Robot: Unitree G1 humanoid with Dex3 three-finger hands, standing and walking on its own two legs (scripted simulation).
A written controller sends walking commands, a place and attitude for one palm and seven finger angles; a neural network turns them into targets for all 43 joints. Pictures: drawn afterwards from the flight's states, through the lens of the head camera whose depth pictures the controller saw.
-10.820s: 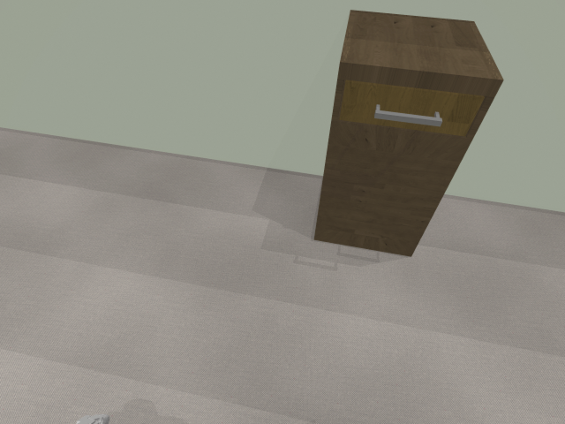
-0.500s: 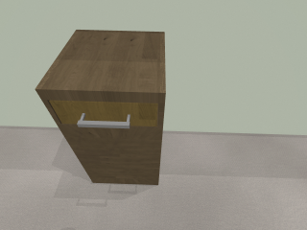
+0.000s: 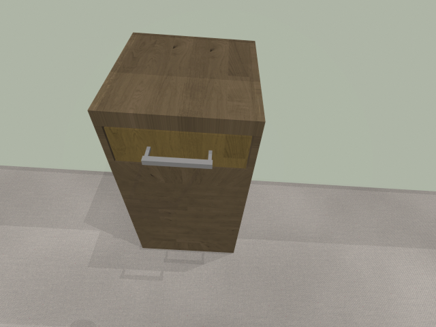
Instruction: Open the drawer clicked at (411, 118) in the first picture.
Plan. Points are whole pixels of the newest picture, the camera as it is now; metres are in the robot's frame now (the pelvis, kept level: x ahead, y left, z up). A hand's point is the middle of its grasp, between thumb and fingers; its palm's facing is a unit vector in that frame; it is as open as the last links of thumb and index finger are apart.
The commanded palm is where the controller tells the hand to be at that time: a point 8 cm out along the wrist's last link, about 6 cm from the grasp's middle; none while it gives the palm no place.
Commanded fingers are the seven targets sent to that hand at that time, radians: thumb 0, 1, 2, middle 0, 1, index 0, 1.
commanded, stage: raise the hand with hooked fingers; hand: left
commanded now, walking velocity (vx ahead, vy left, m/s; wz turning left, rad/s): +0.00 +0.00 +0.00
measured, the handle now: (178, 157) +0.54 +0.15 -0.07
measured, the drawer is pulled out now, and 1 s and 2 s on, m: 0.00 0.00 0.00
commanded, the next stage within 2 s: move the hooked fingers above the handle in 1.82 s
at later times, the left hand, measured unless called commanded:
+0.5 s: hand (104, 291) +0.19 +0.22 -0.06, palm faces +0.07 -0.10 -0.99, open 9.5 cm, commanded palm +0.17 +0.22 +0.01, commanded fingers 0.00 0.20 0.60 -0.25 -0.75 -0.25 -0.75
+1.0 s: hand (109, 221) +0.29 +0.23 +0.01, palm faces +0.08 -0.09 -0.99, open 12.4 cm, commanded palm +0.27 +0.23 +0.08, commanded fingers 0.00 -0.38 0.35 -0.29 -1.12 -0.29 -1.12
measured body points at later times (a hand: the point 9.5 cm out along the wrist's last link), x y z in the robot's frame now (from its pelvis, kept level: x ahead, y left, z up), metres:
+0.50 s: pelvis -0.02 -0.01 -0.05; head -0.01 -0.01 +0.40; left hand +0.18 +0.23 +0.00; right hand +0.24 -0.21 -0.11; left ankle +0.03 +0.06 -0.74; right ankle +0.01 -0.11 -0.74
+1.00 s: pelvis +0.05 -0.01 -0.02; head +0.08 -0.04 +0.43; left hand +0.28 +0.23 +0.07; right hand +0.25 -0.24 -0.13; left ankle +0.03 +0.06 -0.74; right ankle +0.01 -0.11 -0.74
